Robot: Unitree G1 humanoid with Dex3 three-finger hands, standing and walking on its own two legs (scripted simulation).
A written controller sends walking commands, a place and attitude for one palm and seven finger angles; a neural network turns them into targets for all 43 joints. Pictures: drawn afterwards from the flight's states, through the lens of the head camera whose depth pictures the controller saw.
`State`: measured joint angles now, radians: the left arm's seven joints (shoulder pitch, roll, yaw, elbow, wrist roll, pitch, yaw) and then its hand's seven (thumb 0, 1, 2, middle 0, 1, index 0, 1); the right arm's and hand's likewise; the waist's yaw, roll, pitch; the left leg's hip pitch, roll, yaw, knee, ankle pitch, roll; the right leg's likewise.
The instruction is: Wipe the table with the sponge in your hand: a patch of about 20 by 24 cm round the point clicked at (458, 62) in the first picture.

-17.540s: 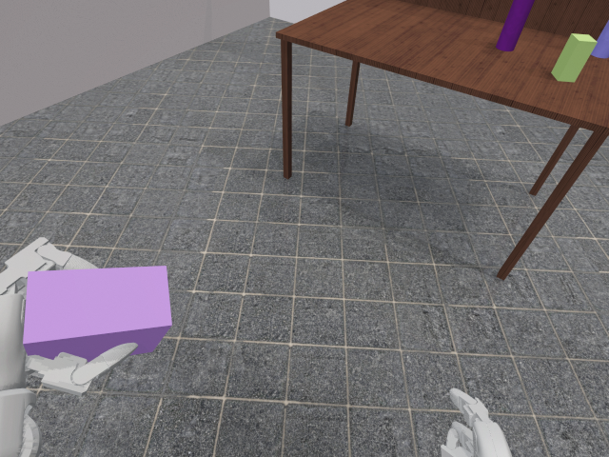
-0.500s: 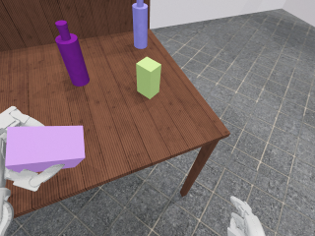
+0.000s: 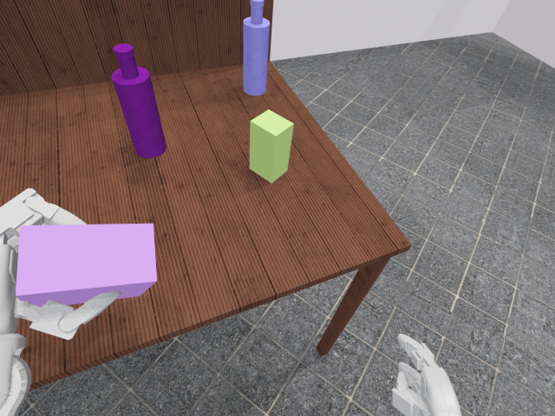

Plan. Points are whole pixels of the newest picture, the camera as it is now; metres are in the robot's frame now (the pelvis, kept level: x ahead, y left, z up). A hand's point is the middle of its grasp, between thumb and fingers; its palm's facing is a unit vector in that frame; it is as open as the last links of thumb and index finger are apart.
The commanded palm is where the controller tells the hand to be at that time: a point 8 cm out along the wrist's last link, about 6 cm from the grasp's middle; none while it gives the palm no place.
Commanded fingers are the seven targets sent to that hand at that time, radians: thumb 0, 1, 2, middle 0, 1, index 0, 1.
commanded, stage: look again from close up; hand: left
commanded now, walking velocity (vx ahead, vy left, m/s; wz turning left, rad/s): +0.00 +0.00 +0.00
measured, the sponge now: (108, 265) +0.23 +0.22 +0.14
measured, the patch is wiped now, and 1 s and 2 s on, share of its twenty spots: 0.00 0.00 0.00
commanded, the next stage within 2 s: come to a stop and stand still in 0.24 s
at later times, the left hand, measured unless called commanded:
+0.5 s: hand (25, 231) +0.23 +0.29 +0.19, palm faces +0.49 -0.78 -0.38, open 9.9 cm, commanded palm +0.15 +0.28 +0.18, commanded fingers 0.00 0.10 1.30 -1.20 -1.60 -1.20 -1.60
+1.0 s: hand (84, 267) +0.22 +0.23 +0.16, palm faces +0.41 -0.86 -0.32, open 9.9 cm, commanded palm +0.15 +0.27 +0.18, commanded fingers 0.00 0.10 1.30 -1.20 -1.60 -1.20 -1.60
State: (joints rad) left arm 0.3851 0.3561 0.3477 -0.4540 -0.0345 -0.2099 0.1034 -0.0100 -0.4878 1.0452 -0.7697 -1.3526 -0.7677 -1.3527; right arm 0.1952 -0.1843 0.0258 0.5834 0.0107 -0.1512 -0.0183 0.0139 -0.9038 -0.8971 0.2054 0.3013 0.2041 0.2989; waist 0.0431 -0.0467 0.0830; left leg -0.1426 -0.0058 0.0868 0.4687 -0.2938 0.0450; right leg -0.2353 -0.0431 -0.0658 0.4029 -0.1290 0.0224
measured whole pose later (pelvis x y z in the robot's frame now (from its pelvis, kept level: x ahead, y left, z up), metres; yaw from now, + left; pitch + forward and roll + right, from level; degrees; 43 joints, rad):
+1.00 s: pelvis +0.00 -0.02 +0.00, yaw +0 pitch -2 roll +0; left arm 0.37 0.34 0.34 -0.42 -0.04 -0.26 0.11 -0.01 -0.49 1.05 -0.77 -1.35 -0.77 -1.35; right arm 0.20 -0.21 0.00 0.60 0.01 -0.19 -0.02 0.01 -0.90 -0.90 0.20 0.30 0.20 0.30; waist 0.03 -0.04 0.08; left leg -0.16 0.01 0.07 0.49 -0.30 0.03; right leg -0.26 -0.04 -0.08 0.45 -0.15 0.00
